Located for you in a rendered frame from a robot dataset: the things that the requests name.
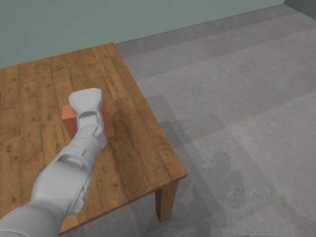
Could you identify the robot left upper arm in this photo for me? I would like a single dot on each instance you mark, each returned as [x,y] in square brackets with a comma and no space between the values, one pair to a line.
[62,191]

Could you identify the table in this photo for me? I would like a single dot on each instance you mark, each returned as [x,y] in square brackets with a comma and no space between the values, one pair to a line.
[138,161]

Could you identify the robot left hand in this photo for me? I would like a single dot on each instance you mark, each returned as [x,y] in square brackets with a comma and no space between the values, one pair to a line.
[91,98]

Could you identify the robot left forearm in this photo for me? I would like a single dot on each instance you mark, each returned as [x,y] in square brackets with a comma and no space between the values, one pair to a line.
[84,148]

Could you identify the sponge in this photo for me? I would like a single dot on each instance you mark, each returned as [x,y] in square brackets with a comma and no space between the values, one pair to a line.
[70,120]

